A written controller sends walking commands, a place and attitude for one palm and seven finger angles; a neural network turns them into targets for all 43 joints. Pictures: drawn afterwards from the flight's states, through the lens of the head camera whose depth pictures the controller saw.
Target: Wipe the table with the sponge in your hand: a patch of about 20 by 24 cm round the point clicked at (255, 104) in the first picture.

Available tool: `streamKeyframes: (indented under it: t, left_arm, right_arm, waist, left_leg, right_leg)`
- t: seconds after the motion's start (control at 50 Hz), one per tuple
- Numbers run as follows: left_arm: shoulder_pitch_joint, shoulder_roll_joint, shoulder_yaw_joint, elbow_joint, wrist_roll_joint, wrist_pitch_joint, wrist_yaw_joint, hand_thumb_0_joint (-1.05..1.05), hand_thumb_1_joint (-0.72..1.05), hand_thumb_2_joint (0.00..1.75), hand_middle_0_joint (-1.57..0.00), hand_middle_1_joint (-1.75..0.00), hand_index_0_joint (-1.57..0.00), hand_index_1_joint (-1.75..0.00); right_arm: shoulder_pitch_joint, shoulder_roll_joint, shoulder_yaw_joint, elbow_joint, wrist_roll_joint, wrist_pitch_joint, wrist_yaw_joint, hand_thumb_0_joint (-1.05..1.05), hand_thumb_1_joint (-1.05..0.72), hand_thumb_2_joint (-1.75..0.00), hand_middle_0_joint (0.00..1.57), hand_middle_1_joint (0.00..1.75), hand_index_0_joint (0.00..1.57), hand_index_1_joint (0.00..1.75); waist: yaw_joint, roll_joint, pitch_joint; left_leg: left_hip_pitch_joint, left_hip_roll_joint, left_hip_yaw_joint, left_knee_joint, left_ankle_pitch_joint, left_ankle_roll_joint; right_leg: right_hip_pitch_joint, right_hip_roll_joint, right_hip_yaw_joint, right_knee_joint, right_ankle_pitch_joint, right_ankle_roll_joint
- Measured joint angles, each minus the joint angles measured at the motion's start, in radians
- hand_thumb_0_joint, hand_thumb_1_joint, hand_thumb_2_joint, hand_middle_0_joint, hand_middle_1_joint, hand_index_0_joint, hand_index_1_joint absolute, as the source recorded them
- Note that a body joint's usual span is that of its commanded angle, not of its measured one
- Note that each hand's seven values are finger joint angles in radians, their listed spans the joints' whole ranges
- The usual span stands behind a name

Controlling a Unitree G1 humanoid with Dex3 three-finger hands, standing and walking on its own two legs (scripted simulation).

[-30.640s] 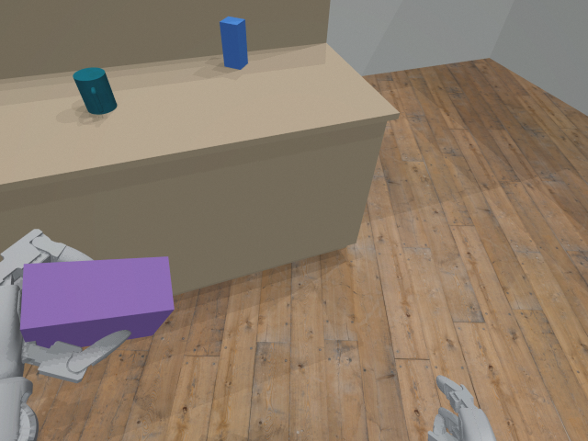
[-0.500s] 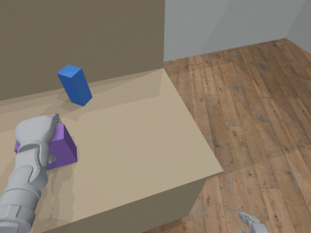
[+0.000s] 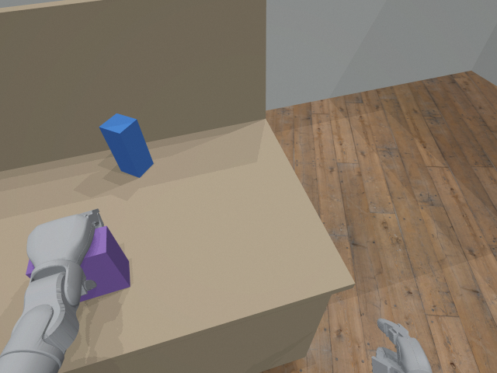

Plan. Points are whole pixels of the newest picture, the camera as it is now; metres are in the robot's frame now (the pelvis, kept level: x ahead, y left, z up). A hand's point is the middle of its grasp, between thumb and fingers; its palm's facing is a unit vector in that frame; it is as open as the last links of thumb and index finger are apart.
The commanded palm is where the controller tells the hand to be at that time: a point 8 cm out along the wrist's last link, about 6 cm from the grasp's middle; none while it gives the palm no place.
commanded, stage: wipe back along the first lane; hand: left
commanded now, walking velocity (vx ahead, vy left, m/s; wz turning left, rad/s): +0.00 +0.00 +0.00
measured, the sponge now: (89, 272) +0.26 +0.33 -0.01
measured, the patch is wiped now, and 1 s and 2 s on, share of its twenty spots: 0.95 1.00 1.00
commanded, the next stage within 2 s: lift the sponge slowly off the table in 0.48 s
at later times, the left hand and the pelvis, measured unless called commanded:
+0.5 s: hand (75, 289) +0.21 +0.30 +0.04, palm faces -0.04 -0.07 -1.00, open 9.9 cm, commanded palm +0.18 +0.29 +0.07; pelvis -0.01 -0.01 +0.00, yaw -1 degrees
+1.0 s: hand (67, 306) +0.19 +0.30 +0.04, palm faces -0.05 -0.09 -0.99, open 9.9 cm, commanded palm +0.17 +0.29 +0.10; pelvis -0.02 +0.00 +0.00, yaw +0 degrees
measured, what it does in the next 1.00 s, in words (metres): stands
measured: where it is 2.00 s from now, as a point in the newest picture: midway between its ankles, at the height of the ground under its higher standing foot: outside the picture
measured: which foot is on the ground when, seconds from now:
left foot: down 0.00-1.00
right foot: down 0.00-1.00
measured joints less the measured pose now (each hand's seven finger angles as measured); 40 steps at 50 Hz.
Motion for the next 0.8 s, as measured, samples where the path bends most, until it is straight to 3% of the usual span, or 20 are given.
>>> streamKeyframes:
  t: [0.28,0.46,0.64,0.8]
  left_arm:
    - [0.146,-0.022,0.002,-0.135,-0.009,0.012,0.014,-0.01,-0.45,1.06,-0.68,-1.41,-0.71,-1.4]
    - [0.17,-0.02,0.0,-0.155,-0.012,0.013,0.009,0.0,-0.45,1.06,-0.69,-1.41,-0.71,-1.4]
    - [0.285,-0.03,-0.001,-0.248,-0.014,-0.001,0.028,0.0,-0.45,1.06,-0.69,-1.41,-0.71,-1.4]
    - [0.248,-0.026,-0.019,-0.24,-0.018,0.016,0.011,0.0,-0.46,1.06,-0.7,-1.39,-0.72,-1.38]
  right_arm:
    - [-0.015,-0.011,-0.014,0.003,-0.008,-0.018,-0.009,0.01,-0.91,-0.9,0.2,0.3,0.2,0.3]
    - [-0.023,0.004,-0.006,0.003,-0.009,-0.026,-0.018,0.01,-0.91,-0.9,0.2,0.3,0.2,0.3]
    - [-0.017,0.008,-0.01,-0.001,-0.012,-0.033,-0.009,0.01,-0.91,-0.9,0.2,0.3,0.2,0.3]
    - [-0.031,0.011,-0.008,0.014,-0.012,-0.035,-0.027,0.01,-0.91,-0.9,0.2,0.3,0.2,0.3]
  waist:
    - [0.019,0.008,0.007]
    - [0.019,0.005,0.014]
    - [0.022,0.013,0.006]
    - [0.035,0.011,0.033]
  left_leg:
    - [0.025,0.009,-0.001,-0.001,0.001,-0.011]
    - [0.035,0.011,0.002,-0.005,0.01,-0.013]
    - [0.043,0.011,0.015,0.003,0.007,-0.008]
    - [0.059,0.006,0.007,-0.006,0.022,-0.004]
  right_leg:
    - [0.017,0.008,0.001,0.012,-0.005,-0.011]
    - [0.024,0.011,0.004,0.013,0.003,-0.013]
    - [0.028,0.01,0.017,0.021,0.004,-0.007]
    - [0.05,0.006,0.009,0.007,0.018,-0.006]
